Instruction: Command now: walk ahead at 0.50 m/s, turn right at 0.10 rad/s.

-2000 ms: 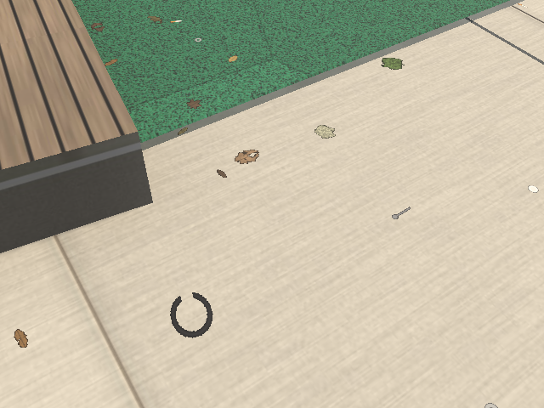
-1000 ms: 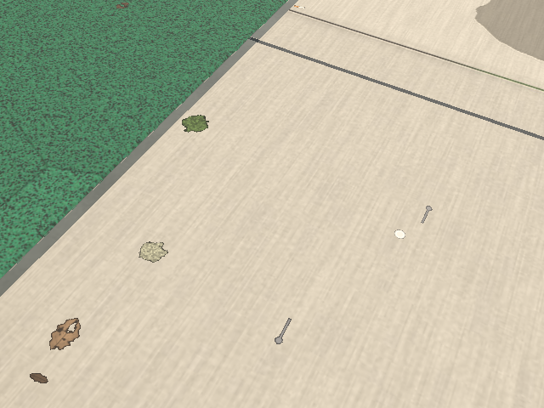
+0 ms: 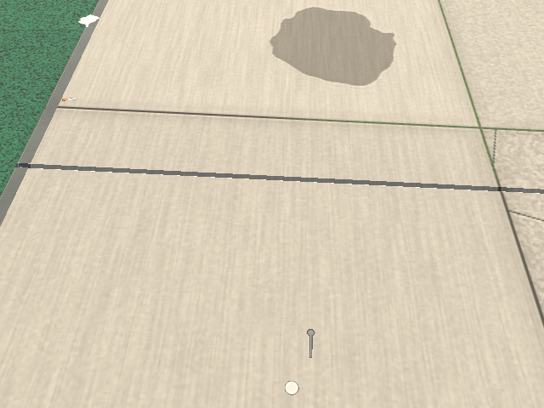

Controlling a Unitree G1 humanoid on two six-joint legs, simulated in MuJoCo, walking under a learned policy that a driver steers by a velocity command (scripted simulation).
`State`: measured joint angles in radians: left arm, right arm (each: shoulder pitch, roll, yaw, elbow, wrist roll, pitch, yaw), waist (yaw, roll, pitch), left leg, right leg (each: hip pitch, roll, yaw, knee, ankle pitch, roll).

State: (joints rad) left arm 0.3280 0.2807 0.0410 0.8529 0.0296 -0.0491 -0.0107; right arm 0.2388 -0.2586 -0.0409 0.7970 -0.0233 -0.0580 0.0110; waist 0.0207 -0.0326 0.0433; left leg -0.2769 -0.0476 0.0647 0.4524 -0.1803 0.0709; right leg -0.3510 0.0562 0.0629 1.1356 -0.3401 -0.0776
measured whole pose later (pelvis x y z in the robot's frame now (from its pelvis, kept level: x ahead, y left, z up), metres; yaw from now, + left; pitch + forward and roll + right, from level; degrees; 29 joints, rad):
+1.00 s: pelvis +0.53 -0.01 -0.01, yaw +1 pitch +0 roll -1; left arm 0.40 0.22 0.03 1.04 0.02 -0.07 0.00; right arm 0.10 -0.23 -0.04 0.85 -0.03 -0.06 0.01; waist 0.03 -0.01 0.06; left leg -0.41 -0.03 0.09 0.57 -0.16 0.10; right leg -0.13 0.03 -0.03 0.96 -0.42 -0.07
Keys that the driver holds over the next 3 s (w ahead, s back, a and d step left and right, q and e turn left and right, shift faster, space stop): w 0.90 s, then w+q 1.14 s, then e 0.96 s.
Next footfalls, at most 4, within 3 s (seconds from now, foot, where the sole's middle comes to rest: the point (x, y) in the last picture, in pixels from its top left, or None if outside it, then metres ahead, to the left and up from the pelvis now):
0.36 right None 0.36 -0.12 -0.77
0.92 left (256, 338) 0.66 0.06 -0.77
1.46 right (311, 246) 0.96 -0.09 -0.77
1.98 left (210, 205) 1.10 0.22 -0.77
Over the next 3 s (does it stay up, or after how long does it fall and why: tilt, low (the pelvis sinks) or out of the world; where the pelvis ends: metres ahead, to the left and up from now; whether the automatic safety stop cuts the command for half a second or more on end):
stays up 1.19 0.26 0.00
